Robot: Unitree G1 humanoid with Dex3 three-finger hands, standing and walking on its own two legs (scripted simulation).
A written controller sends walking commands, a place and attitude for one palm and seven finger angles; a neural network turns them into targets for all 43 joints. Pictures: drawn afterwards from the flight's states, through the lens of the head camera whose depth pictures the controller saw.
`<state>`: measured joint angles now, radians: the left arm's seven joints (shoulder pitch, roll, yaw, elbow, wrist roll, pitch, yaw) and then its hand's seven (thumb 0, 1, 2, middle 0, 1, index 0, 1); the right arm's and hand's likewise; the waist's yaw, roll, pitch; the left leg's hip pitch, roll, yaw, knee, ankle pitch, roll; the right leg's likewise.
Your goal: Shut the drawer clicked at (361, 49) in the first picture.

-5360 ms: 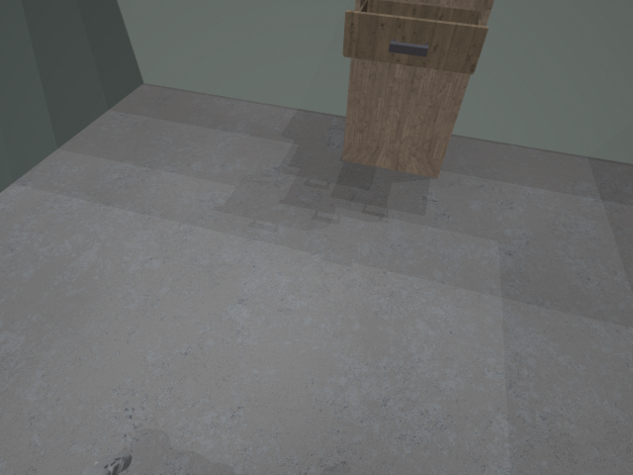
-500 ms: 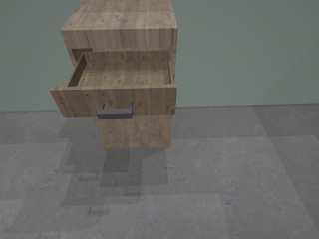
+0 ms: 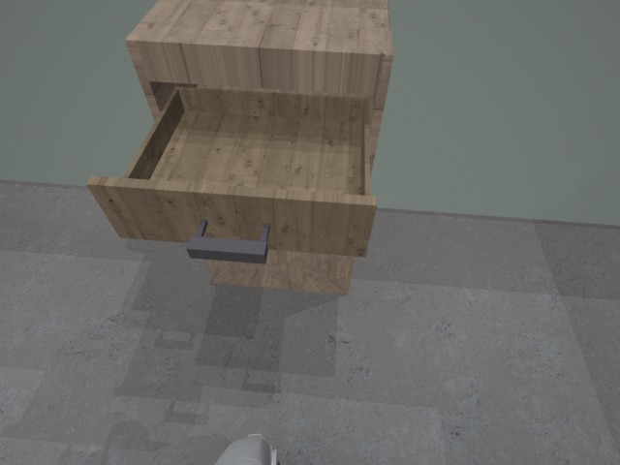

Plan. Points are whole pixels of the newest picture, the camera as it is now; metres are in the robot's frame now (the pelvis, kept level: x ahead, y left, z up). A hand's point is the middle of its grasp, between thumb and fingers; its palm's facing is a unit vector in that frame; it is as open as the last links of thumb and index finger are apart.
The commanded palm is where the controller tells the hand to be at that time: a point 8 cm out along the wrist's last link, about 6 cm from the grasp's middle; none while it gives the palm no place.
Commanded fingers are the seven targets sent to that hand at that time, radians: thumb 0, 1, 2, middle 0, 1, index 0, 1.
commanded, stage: take the last steps up to it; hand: left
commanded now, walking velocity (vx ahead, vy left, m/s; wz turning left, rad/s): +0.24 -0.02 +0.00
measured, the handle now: (231, 238) +0.44 +0.19 -0.02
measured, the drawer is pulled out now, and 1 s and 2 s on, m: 0.30 0.30 0.30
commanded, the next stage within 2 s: come to a stop and stand still in 0.24 s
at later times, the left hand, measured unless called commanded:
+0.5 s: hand (224, 382) +0.25 +0.17 -0.16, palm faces -0.03 -0.98 -0.21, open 7.4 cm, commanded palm none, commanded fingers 0.00 0.90 0.90 -0.20 -0.30 -0.20 -0.30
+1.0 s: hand (165, 441) +0.16 +0.25 -0.18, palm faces +0.00 -0.96 -0.27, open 7.4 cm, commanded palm none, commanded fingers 0.00 0.90 0.90 -0.20 -0.30 -0.20 -0.30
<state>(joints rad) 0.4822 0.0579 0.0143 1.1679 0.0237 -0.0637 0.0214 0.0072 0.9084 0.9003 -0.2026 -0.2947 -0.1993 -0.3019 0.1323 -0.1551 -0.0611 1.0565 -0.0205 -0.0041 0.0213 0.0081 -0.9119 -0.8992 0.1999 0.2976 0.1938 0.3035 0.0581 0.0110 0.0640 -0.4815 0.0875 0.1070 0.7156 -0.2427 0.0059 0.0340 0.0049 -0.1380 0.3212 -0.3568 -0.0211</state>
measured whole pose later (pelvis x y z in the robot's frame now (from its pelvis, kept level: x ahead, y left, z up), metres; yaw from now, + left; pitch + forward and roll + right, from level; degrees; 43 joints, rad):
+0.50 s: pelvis +0.15 -0.01 +0.00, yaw -2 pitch -1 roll +2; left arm 0.14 0.19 0.04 1.00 0.02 0.00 0.02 0.00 0.92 0.90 -0.20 -0.29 -0.19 -0.30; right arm 0.32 -0.13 -0.03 1.11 -0.02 -0.02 -0.02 0.00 -0.91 -0.90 0.20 0.30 0.20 0.30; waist -0.03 -0.04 0.06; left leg -0.09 0.02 0.17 0.44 -0.32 0.00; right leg -0.36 -0.09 -0.06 0.57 -0.12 0.03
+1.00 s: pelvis +0.10 +0.04 -0.02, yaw -3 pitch -4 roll +0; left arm 0.26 0.24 0.02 0.96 0.03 0.06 0.03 0.01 0.91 0.90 -0.20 -0.29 -0.20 -0.30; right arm 0.21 -0.22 -0.05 0.92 -0.04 0.05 0.01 0.01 -0.90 -0.90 0.20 0.30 0.20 0.30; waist 0.02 -0.01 0.02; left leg -0.25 0.02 0.03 0.72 -0.40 -0.01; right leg -0.43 -0.07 0.01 0.73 -0.33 0.02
